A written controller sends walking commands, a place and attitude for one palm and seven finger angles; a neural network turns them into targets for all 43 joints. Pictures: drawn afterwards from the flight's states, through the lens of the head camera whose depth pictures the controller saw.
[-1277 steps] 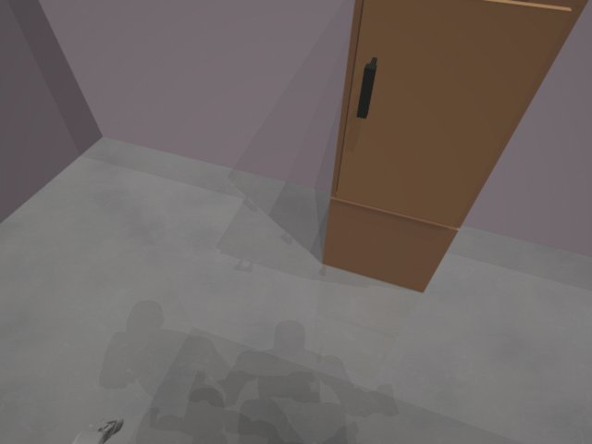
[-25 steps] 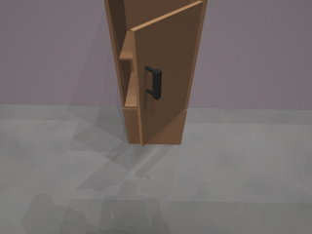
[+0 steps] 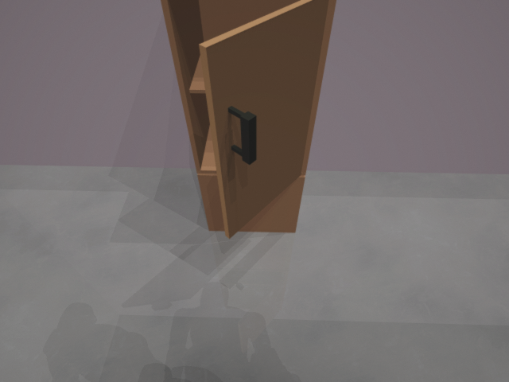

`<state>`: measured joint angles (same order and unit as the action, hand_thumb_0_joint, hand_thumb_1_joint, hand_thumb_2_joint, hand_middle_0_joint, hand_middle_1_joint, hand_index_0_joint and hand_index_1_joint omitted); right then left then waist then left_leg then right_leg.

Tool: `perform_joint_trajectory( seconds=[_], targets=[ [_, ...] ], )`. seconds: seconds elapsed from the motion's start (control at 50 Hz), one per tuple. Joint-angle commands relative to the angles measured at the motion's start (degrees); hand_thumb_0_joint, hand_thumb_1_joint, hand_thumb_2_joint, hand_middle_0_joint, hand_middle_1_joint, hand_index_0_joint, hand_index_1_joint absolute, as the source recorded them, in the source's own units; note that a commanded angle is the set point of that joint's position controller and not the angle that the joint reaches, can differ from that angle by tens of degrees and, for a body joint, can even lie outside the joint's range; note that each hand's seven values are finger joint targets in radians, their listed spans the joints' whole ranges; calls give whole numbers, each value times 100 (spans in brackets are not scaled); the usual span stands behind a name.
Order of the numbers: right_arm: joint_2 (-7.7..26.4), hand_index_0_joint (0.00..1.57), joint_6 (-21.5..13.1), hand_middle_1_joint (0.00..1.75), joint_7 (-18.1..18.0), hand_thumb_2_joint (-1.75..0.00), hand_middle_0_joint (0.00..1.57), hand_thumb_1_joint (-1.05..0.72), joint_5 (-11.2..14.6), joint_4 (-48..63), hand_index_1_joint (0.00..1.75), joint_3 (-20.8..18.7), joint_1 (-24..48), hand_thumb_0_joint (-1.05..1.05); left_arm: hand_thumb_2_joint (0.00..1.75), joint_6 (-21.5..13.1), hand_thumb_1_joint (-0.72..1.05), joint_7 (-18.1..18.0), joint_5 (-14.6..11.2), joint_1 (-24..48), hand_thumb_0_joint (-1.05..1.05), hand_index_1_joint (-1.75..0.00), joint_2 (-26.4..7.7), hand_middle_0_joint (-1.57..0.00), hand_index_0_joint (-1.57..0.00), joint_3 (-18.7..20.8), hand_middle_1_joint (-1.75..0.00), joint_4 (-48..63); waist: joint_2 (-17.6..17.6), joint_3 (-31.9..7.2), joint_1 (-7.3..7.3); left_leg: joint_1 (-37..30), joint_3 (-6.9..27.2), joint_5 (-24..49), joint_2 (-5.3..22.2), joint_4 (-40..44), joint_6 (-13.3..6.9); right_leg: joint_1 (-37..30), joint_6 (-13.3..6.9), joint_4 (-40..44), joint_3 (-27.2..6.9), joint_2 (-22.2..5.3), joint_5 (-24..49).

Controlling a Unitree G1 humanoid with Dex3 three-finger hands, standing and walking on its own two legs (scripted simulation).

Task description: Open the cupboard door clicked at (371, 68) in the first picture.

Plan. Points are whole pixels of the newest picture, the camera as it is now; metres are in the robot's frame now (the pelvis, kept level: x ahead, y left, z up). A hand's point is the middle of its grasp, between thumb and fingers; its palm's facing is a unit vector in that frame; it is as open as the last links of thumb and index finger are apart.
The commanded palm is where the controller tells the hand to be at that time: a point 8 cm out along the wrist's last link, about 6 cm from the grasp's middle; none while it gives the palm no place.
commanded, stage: look to check the result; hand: left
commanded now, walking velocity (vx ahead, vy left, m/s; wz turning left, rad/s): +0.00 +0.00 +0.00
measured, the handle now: (241, 135) +0.58 +0.07 +0.05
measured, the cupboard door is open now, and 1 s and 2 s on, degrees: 49 49 49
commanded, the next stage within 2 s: walk to a spot facing it in 0.18 s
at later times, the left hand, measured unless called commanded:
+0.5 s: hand out of the picture -0.01 +0.15 -0.18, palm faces +0.02 -0.98 -0.18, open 7.3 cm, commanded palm none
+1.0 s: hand out of the picture +0.13 +0.14 -0.16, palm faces -0.28 -0.90 -0.33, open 7.4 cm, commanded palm none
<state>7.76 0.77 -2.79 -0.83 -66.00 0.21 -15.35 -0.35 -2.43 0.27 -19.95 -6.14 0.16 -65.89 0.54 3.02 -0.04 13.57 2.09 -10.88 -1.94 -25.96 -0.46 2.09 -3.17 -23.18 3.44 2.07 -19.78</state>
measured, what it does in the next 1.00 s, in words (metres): steps on the spot, turning right: right foot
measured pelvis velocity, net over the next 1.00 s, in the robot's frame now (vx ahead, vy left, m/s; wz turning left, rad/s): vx -0.02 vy -0.04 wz -0.34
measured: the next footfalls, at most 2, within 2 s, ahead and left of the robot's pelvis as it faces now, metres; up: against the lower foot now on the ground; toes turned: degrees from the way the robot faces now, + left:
right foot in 0.92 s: -0.01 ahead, -0.14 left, +0.00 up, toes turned -20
left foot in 1.36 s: +0.11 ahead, +0.05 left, +0.00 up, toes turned -32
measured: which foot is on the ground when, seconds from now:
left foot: down 0.00-0.92, up 0.94-1.00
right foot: down 0.00-0.66, up 0.68-0.90, down 0.92-1.00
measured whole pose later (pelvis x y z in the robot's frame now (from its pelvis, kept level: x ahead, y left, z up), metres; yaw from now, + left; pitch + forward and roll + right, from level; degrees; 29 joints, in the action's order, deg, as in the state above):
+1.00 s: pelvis -0.02 -0.04 -0.02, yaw -19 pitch +0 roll +1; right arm 13.7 3.9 -1.3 -1.2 -55.6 -4.2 -10.0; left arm 1.2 0.1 1.7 -9.3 -12.4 4.5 -53.2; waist 3.6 7.0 -0.4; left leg 24.4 -4.7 -28.5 6.0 -55.9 2.7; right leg 18.1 -2.2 -38.4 0.5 0.2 -20.5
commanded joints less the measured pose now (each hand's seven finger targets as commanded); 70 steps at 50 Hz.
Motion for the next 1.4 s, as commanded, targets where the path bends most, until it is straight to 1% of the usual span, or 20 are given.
perform_joint_trajectory(
  seconds=[0.0, 0.34, 0.54, 0.6, 0.64, 0.66, 0.74, 0.8, 0.86, 0.88, 0.9, 0.92, 0.94, 1.04, 1.22, 1.28, 1.3, 1.32, 1.34, 1.38],
  targets=[
    [434, 20, -61, 30, -42, -90, 20, -90, -12, 83, 30, -36, -422, 0, 90, -25, 90, -56, -32, -503, 0, -30, -578, -20, -20, 119, -30, 78, -120, 224, 30, -265, 396, 1249, 556, 165, -246, 564, 76, 483, -534, -802, 1666],
    [483, 20, 1, 30, -111, -90, 20, -90, -2, 126, 30, -97, -349, 0, 90, 51, 90, -84, -9, -506, 0, -30, -653, -20, -20, 229, -30, 161, -254, 268, -9, -275, 70, 1234, 605, -180, -193, 470, 213, 381, -696, -828, 2802],
    [662, 20, 93, 30, -136, -90, 20, -90, -23, 653, 30, -346, -100, 0, 90, 209, 90, 29, 61, -55, 0, -30, -1023, -20, -20, 507, -30, 615, -305, 149, 71, 16, -419, 304, 717, -809, 40, 866, -335, -160, -1558, -971, 2954],
    [975, 20, 43, 30, -171, -90, 20, -90, -62, 705, 30, -423, -322, 0, 90, 229, 90, 86, 44, 129, 0, -30, -934, -20, -20, 523, -30, 810, 614, 36, 148, -707, 347, 1198, 1465, -104, -347, 1681, -28, -905, -1081, -301, 1855],
    [1209, 20, -5, 30, -180, -90, 20, -90, -87, 726, 30, -485, -611, 0, 90, 256, 90, 134, 32, 446, 0, -30, -834, -20, -20, 513, -30, 1018, 1417, -51, 228, -874, 1341, 1550, 2514, 754, -1071, 2313, 173, -2746, -495, 24, -1083],
    [1257, 20, -40, 30, -178, -90, 20, -90, -116, 772, 30, -461, -644, 0, 90, 274, 90, 171, 61, 556, 0, -30, -877, -20, -20, 533, -30, 1095, 1205, -88, 212, -742, 1421, 1370, 2690, 927, -1202, 2417, 212, -3484, -598, -105, -1524],
    [1304, 20, -67, 30, -115, -90, 20, -90, -135, 1135, 30, -466, 67, 0, 90, 309, 90, 339, 85, 685, 0, -30, -731, -20, -20, 557, -30, 1235, 425, -258, -58, -284, 346, 596, 2319, 926, -885, 2265, 304, -3494, -452, -420, -878],
    [1427, 20, -40, 30, -43, -90, 20, -90, -158, 1260, 30, -522, 291, 0, 90, 300, 90, 378, 70, 656, 0, -30, -774, -20, -20, 538, -30, 1348, 822, -346, -85, -104, -257, 600, 2182, 633, -696, 1755, 322, -2432, -157, -411, -745],
    [1451, 20, 33, 30, 27, -90, 20, -90, -92, 1376, 30, -580, 421, 0, 90, 235, 90, 358, 88, 208, 0, -30, -1009, -20, -20, 593, -30, 1253, 407, -491, -329, 358, -815, 50, 1869, -402, -257, 772, 320, -883, 79, -269, 506],
    [1175, 20, 76, 30, 67, -90, 20, -90, -38, 1479, 30, -557, 450, 0, 90, 165, 90, 304, 139, 55, 0, -30, -1465, -20, -20, 669, -30, 1239, -871, -357, -441, 987, -1230, -952, 1265, -1617, 123, 436, 113, 197, -959, -917, 1054],
    [785, 20, 96, 30, 125, -90, 20, -90, -17, 1756, 30, -471, 642, 0, 90, 124, 90, 206, 188, 104, 0, -30, -2159, -20, -20, 783, -30, 1327, -2429, -171, -489, 2082, -1169, -2619, 512, -3203, 373, 574, -512, 801, -3228, -2296, 1930],
    [1017, 20, 139, 30, 130, -90, 20, -90, -41, 1784, 30, -511, 795, 0, 90, 132, 90, 158, 111, 33, 0, -30, -2157, -20, -20, 769, -30, 1331, -1808, -201, -554, 2088, -386, -2445, 595, -3871, 279, 688, -821, 655, -3073, -2329, 1987],
    [988, 20, 147, 30, 160, -90, 20, -90, -25, 1806, 30, -537, 820, 0, 90, 137, 90, 116, 112, 247, 0, -30, -1982, -20, -20, 753, -30, 1419, -1241, -126, -393, 2128, -295, -2098, 719, -4021, 269, 802, -882, 567, -2737, -2134, 1718],
    [885, 20, 126, 30, 129, -90, 20, -90, 5, 1711, 30, -497, 777, 0, 90, 81, 90, 50, 106, 565, 0, -30, -1601, -20, -20, 656, -30, 1553, -862, -618, -141, 1932, -212, -1284, 581, -3757, 407, 127, -721, -117, -2104, -1417, 3712],
    [823, 20, 63, 30, 57, -90, 20, -90, 66, 2000, 30, -471, 1102, 0, 90, 122, 90, 74, 147, 381, 0, -30, -1693, -20, -20, 722, -30, 1622, -755, -448, -212, 1324, -92, -1492, 300, -2329, 337, 492, -899, -98, -2837, -1396, 3697],
    [857, 20, -15, 30, 21, -90, 20, -90, 95, 1848, 30, -461, 446, 0, 90, 162, 90, 100, 107, 777, 0, -30, -1639, -20, -20, 719, -30, 1721, -678, -625, 145, 83, -100, -681, 230, -695, 285, 1116, -526, -467, -2690, -1023, 3280],
    [986, 20, -58, 30, -2, -90, 20, -90, 82, 1751, 30, -478, 168, 0, 90, 176, 90, 118, 71, 860, 0, -30, -1507, -20, -20, 677, -30, 1767, -380, -725, 276, -821, -39, -143, 440, 59, 241, 1732, -254, -747, -2427, -696, 2541],
    [1497, 20, -131, 30, -31, -90, 20, -90, 3, 1768, 30, -550, 31, 0, 90, 191, 90, 161, 13, 682, 0, -30, -1156, -20, -20, 619, -30, 1846, 1043, -898, 270, -1608, 1308, 194, 1747, 747, -156, 2754, 94, -1540, -1750, 55, 531],
    [1822, 20, -105, 30, -45, -90, 20, -90, -21, 1876, 30, -612, -81, 0, 90, 162, 90, 212, 34, 713, 0, -30, -1124, -20, -20, 577, -30, 1932, 1920, -818, 249, -1506, 2258, 1141, 2895, 896, -762, 3155, 438, -2915, -789, 269, -1701],
    [1576, 20, -74, 30, -69, -90, 20, -90, -121, 2052, 30, -502, 225, 0, 90, 201, 90, 315, 122, 823, 0, -30, -1297, -20, -20, 648, -30, 1961, 713, -339, 113, -402, 1713, 933, 2787, 998, -1119, 3048, 563, -4258, -739, -102, -1266]
  ],
)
